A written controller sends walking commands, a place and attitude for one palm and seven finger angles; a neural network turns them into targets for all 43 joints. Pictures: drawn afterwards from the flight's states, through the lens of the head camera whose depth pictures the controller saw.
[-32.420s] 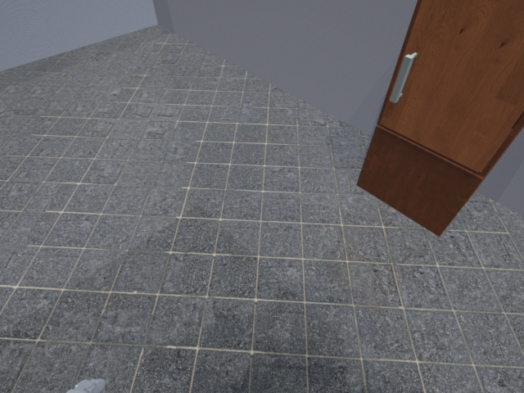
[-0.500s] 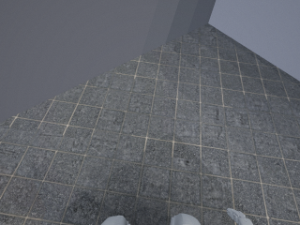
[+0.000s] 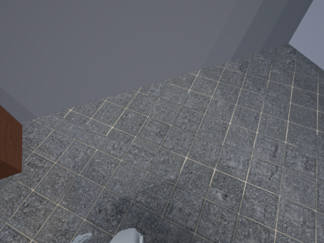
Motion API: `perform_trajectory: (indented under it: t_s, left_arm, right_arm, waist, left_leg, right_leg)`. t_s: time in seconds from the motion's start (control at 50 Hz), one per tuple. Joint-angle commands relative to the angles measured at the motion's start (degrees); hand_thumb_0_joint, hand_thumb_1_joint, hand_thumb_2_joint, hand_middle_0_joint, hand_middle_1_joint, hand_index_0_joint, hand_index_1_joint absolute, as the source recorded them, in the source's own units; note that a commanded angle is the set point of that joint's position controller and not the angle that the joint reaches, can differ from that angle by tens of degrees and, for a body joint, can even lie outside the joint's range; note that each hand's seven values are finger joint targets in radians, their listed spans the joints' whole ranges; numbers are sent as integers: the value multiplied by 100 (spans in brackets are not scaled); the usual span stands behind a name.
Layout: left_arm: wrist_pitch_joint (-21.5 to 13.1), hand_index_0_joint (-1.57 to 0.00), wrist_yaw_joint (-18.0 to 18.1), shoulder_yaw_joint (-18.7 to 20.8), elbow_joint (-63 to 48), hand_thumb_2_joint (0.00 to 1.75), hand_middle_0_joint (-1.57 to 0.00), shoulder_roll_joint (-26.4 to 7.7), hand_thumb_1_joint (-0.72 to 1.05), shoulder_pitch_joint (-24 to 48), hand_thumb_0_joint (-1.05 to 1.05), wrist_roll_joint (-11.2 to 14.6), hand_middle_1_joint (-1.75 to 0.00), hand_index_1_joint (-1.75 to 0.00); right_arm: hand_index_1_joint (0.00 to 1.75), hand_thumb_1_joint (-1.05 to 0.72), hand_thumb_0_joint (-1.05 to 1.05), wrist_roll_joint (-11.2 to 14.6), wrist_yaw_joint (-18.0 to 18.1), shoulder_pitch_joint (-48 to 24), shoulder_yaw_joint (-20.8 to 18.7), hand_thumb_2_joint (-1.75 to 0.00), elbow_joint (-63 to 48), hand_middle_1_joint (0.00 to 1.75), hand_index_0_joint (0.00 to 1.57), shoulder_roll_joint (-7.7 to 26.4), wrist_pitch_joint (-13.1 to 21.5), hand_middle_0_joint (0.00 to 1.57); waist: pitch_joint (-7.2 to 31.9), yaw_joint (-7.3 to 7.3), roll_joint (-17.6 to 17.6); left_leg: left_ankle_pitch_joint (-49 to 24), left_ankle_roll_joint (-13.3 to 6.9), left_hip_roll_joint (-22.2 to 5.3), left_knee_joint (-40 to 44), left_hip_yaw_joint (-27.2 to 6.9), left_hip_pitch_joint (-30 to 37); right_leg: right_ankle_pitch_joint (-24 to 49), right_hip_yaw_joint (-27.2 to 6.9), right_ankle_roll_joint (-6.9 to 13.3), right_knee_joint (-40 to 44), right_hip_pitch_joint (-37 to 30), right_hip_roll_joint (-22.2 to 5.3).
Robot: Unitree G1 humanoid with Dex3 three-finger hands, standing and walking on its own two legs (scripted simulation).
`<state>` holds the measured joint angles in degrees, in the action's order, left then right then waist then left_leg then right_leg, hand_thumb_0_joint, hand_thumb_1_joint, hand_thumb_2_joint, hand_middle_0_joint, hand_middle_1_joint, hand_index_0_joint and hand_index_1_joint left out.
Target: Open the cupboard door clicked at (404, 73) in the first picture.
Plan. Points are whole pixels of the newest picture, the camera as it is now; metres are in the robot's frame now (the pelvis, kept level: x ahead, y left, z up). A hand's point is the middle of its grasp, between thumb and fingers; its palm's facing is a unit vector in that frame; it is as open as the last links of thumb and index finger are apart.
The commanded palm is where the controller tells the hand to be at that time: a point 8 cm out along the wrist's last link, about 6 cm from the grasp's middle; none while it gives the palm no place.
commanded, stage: turn to face it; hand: left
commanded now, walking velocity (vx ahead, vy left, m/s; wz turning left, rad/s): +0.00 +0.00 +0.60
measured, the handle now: out of the picture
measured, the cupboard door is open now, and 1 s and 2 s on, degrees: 42 42 42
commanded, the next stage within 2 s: take the last steps up to it in 1.72 s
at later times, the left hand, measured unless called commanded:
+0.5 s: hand out of the picture +0.07 +0.22 -0.16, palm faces +0.27 -0.91 -0.31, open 7.4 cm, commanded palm none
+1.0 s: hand out of the picture -0.04 +0.21 -0.19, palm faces +0.58 -0.78 -0.25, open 7.4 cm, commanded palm none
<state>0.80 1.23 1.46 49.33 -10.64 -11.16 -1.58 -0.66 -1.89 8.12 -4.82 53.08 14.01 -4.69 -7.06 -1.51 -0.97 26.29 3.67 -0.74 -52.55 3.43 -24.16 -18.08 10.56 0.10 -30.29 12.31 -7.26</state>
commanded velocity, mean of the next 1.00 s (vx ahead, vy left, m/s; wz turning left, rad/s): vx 0.00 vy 0.00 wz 0.60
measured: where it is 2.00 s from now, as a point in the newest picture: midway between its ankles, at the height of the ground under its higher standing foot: outside the picture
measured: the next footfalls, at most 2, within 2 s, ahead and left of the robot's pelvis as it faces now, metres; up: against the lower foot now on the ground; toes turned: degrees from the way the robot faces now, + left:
left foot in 0.12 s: +0.03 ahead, +0.13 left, +0.00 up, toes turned +10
right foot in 0.48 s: +0.09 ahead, -0.13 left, +0.00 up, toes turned +14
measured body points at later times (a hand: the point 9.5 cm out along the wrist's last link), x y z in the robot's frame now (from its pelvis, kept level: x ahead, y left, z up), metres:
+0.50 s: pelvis +0.02 -0.02 -0.01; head +0.08 -0.02 +0.43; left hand +0.06 +0.27 -0.14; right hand +0.17 -0.25 -0.17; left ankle -0.01 +0.12 -0.74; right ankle +0.05 -0.14 -0.74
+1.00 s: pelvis +0.03 -0.01 -0.01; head +0.06 +0.05 +0.43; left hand -0.07 +0.25 -0.17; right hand +0.27 -0.15 -0.13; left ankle -0.01 +0.07 -0.74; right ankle +0.07 -0.15 -0.67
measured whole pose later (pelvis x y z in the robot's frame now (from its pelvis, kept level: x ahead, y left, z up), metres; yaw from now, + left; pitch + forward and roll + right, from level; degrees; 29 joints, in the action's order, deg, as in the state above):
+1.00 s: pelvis +0.03 -0.01 -0.01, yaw +35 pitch +1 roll +0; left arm 4.1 1.3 3.9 52.9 -15.5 -10.6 -0.9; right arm -1.1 -0.2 6.6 -2.9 51.2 12.1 -1.4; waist -7.2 0.4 -3.4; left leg 16.9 -2.9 1.3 -33.7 2.4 -17.6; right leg -28.5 3.4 -4.8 -64.3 25.9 -5.9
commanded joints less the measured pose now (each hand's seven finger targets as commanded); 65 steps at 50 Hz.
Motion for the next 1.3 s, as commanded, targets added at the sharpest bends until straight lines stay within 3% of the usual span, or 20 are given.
perform_trajectory:
  t_s: [0.0, 0.06, 0.1, 0.12, 0.22, 0.42, 0.44, 0.46, 0.48, 0.54, 0.72, 0.8, 0.82, 0.84, 0.86, 0.98, 1.16, 1.24, 1.26, 1.28]
  left_arm:
    - [-123, -20, 75, 484, -189, 90, -20, -1366, 90, -429, 0, -9, -30, -30]
    - [-87, -20, 24, 507, -166, 90, -20, -1321, 90, -311, 0, 60, -30, -30]
    - [-7, -20, -17, 319, -603, 90, -20, -723, 90, 58, 0, 107, -30, -30]
    - [81, -20, 40, 331, -640, 90, -20, -904, 90, 464, 0, 30, -30, -30]
    - [107, -20, -51, 359, -224, 90, -20, -824, 90, 169, 0, 61, -30, -30]
    - [-19, -20, -12, 352, -229, 90, -20, -856, 90, -364, 0, 110, -30, -30]
    - [-96, -20, 30, 423, -200, 90, -20, -1181, 90, -624, 0, 56, -30, -30]
    - [-139, -20, 79, 521, -210, 90, -20, -1716, 90, -703, 0, -35, -30, -30]
    - [-124, -20, 77, 451, -247, 90, -20, -1720, 90, -653, 0, 5, -30, -30]
    - [-143, -20, 85, 301, -375, 90, -20, -1073, 90, -18, 0, 60, -30, -30]
    - [-140, -20, 88, 441, -169, 90, -20, -1283, 90, -569, 0, 0, -30, -30]
    - [-110, -20, 31, 517, -139, 90, -20, -1390, 90, -430, 0, 55, -30, -30]
    - [-89, -20, 0, 498, -213, 90, -20, -1281, 90, -360, 0, 99, -30, -30]
    - [-60, -20, -50, 387, -471, 90, -20, -840, 90, -197, 0, 139, -30, -30]
    - [40, -20, 21, 300, -635, 90, -20, -910, 90, 320, 0, 55, -30, -30]
    - [110, -20, -33, 354, -192, 90, -20, -851, 90, 161, 0, 68, -30, -30]
    - [81, -20, -16, 299, -414, 90, -20, -809, 90, 471, 0, 88, -30, -30]
    - [-14, -20, 35, 348, -299, 90, -20, -892, 90, -141, 0, 131, -30, -30]
    - [-82, -20, 75, 410, -268, 90, -20, -1219, 90, -388, 0, 74, -30, -30]
    - [-112, -20, 113, 492, -267, 90, -20, -1636, 90, -458, 0, -13, -30, -30]
  right_arm:
    - [30, -90, 0, 18, 13, -305, 37, -90, -557, 30, 20, 223, 225, 20]
    - [30, -90, 0, -19, 21, 205, -29, -90, -430, 30, 20, 488, 283, 20]
    - [30, -90, 0, -87, 101, 1012, -295, -90, -311, 30, 20, 1589, 300, 20]
    - [30, -90, 0, -84, 165, 1204, -258, -90, -170, 30, 20, 1487, 293, 20]
    - [30, -90, 0, -79, 280, 203, -102, -90, -423, 30, 20, 1050, 376, 20]
    - [30, -90, 0, -43, 233, -163, -196, -90, -544, 30, 20, 1052, 269, 20]
    - [30, -90, 0, 10, 203, -133, -174, -90, -609, 30, 20, 806, 277, 20]
    - [30, -90, 0, 35, 160, -82, -118, -90, -737, 30, 20, 423, 288, 20]
    - [30, -90, 0, -30, 138, -129, -147, -90, -756, 30, 20, 569, 254, 20]
    - [30, -90, 0, -40, 78, -90, -137, -90, -455, 30, 20, 508, 137, 20]
    - [30, -90, 0, 0, -1, -603, 40, -90, -517, 30, 20, 200, 180, 20]
    - [30, -90, 0, -23, 30, -11, 3, -90, -428, 30, 20, 399, 278, 20]
    - [30, -90, 0, -56, 38, 424, -87, -90, -336, 30, 20, 755, 322, 20]
    - [30, -90, 0, -104, 77, 873, -265, -90, -298, 30, 20, 1449, 345, 20]
    - [30, -90, 0, -55, 129, 1214, -250, -90, -184, 30, 20, 1534, 293, 20]
    - [30, -90, 0, -65, 299, 257, -68, -90, -387, 30, 20, 1016, 405, 20]
    - [30, -90, 0, -95, 233, 308, -173, -90, -324, 30, 20, 1077, 324, 20]
    - [30, -90, 0, -40, 226, 33, -206, -90, -433, 30, 20, 995, 271, 20]
    - [30, -90, 0, 12, 188, 52, -192, -90, -493, 30, 20, 766, 278, 20]
    - [30, -90, 0, 31, 164, 96, -145, -90, -605, 30, 20, 414, 294, 20]
  waist:
    - [1015, 355, -1155]
    - [1190, 26, -570]
    - [1408, -441, 2027]
    - [1382, -528, 1296]
    - [965, 47, 848]
    - [1073, 353, 941]
    - [1175, 483, 91]
    - [1124, 521, -1622]
    - [1003, 492, -1299]
    - [721, 95, -1185]
    - [843, 431, -1049]
    - [1144, 81, -816]
    - [1434, -176, -98]
    - [1573, -419, 1808]
    - [1474, -524, 1340]
    - [1057, 60, 758]
    - [923, 14, 1060]
    - [1103, 334, 877]
    - [1207, 454, 115]
    - [1124, 476, -1426]
  left_leg:
    - [-101, -107, 31, 1205, 264, 59]
    - [-1415, -278, -10, 2709, 181, 1475]
    - [-5086, -1713, -2456, 3118, -2870, 2769]
    - [-4418, -1843, -2393, 3068, -2728, 2489]
    - [-3694, -1308, -1309, 3143, -1589, 1698]
    - [-2998, -978, -782, 2414, -1941, 594]
    - [-1933, -633, -323, 1697, -1625, -96]
    - [527, -147, 592, 292, -539, -1018]
    - [1067, -194, 356, -960, -723, -910]
    - [-34, -58, -1, -2044, -669, -986]
    - [-10, -53, 7, 644, 175, -270]
    - [-1112, -261, 146, 2351, 355, 1111]
    - [-2417, -499, -336, 2727, -187, 2231]
    - [-4773, -1455, -2070, 2893, -2561, 3096]
    - [-5149, -1819, -2431, 2923, -2761, 2829]
    - [-4072, -1375, -1323, 3131, -1642, 1777]
    - [-3305, -1311, -1043, 3080, -2214, 1276]
    - [-2849, -996, -686, 2567, -2377, 484]
    - [-1878, -685, -297, 1934, -2086, -258]
    - [356, -188, 600, 603, -809, -1088]
  right_leg:
    - [3675, -636, 609, 359, -1183, -1368]
    - [2986, -212, 143, -667, -369, -1196]
    - [-2231, -179, -520, -2953, 2214, -4]
    - [-2041, -833, -422, -3462, 2289, -19]
    - [-612, -1005, -506, -3358, 1986, 124]
    - [383, -698, -380, 178, -393, 652]
    - [724, -1396, -213, 1049, -1218, -65]
    - [1605, -2968, 445, 1433, -1562, -1713]
    - [2080, -2915, 882, 1349, -863, -2168]
    - [3015, -1503, 649, 962, -553, -1160]
    - [3882, -626, 635, 569, -1253, -1308]
    - [3625, -166, 234, -457, -746, -1255]
    - [2710, 59, -65, -1386, 149, -1043]
    - [-1430, 153, -522, -2792, 1930, -119]
    - [-2134, -647, -447, -3404, 2202, -33]
    - [-604, -1092, -530, -3484, 1891, 103]
    - [-635, -941, -479, -1525, 1002, 556]
    - [372, -881, -345, 328, -583, 682]
    - [465, -1579, -194, 1134, -1423, -7]
    - [966, -3027, 444, 1521, -1654, -1623]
